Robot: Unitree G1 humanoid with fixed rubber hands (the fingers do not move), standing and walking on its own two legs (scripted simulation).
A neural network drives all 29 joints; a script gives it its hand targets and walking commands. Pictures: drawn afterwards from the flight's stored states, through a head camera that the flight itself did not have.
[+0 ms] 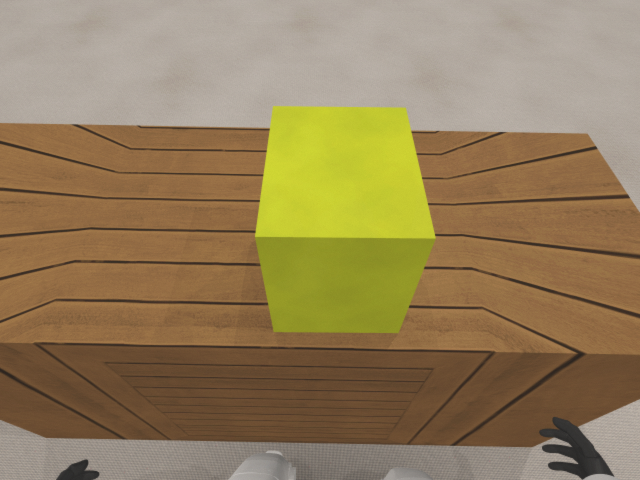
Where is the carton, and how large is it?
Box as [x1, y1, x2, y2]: [255, 106, 435, 332]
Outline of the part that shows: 273,106 255,233 255,239 273,330 321,332 398,332 435,238 405,108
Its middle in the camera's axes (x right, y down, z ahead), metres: +0.03 -0.03 +0.56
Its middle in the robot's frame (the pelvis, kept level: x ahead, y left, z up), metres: +0.44 -0.01 +0.04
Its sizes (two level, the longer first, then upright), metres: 0.234 0.186 0.227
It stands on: a pedestal, 0.67 m high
